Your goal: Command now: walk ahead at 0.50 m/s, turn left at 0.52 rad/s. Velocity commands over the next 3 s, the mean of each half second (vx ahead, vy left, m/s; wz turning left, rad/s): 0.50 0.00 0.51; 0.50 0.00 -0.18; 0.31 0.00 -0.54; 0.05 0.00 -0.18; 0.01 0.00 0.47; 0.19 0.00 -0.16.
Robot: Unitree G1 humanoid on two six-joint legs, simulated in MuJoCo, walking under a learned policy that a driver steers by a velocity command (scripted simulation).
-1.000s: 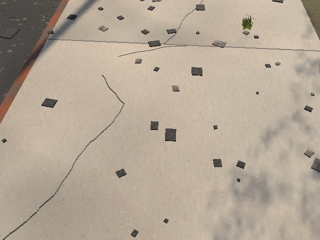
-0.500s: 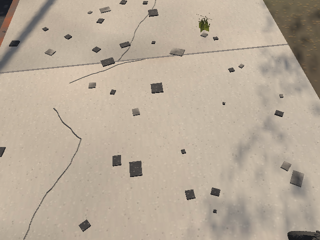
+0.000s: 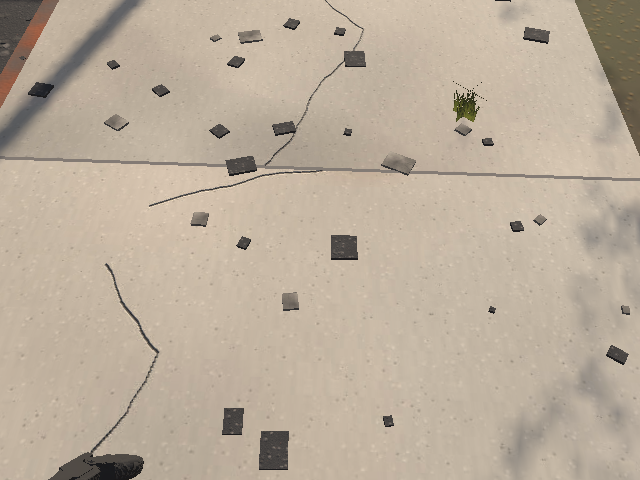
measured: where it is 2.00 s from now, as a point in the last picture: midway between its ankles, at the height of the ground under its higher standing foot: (276, 322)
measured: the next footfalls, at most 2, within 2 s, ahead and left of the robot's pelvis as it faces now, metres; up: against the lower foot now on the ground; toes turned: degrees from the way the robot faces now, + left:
right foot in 0.16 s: +0.28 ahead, -0.15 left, +0.00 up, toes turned +11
left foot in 0.66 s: +0.48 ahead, +0.18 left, +0.00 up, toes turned +18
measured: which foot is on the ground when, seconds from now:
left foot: down 0.00-0.16, up 0.18-0.64, down 0.66-1.00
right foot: up 0.00-0.14, down 0.16-0.66, up 0.68-1.00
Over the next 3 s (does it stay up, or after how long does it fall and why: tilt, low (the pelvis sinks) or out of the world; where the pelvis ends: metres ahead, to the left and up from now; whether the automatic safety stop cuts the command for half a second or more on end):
stays up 0.89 0.11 0.00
